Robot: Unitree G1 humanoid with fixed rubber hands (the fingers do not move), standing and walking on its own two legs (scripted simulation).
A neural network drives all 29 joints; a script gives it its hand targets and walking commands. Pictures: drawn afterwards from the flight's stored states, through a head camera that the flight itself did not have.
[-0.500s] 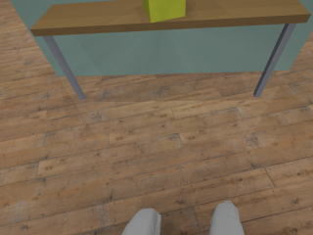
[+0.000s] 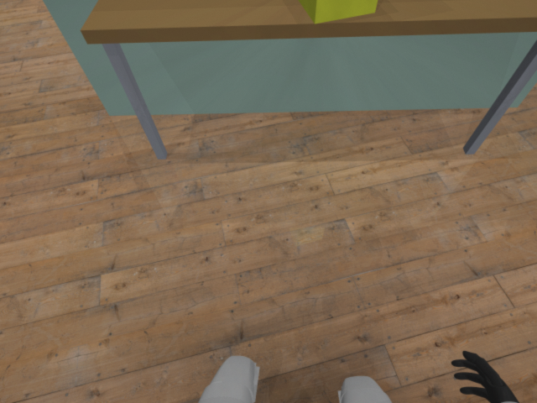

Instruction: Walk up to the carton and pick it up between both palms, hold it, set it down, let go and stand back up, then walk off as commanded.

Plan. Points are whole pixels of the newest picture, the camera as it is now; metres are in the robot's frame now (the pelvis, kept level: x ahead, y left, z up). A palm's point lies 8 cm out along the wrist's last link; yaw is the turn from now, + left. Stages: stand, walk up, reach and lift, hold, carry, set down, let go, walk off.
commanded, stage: walk off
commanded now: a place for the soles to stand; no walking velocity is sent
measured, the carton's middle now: out of the picture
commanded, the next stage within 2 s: none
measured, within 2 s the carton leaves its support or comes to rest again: neither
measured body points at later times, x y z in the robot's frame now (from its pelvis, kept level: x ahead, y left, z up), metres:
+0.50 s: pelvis +0.11 +0.05 -0.03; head +0.22 +0.07 +0.40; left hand +0.29 +0.35 -0.16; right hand +0.08 -0.28 -0.11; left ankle +0.03 +0.21 -0.68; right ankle +0.08 -0.07 -0.68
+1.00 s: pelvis +0.31 -0.02 -0.03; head +0.42 +0.00 +0.41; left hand +0.50 +0.26 -0.16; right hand +0.25 -0.36 -0.10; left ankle +0.17 +0.13 -0.68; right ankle +0.30 -0.13 -0.69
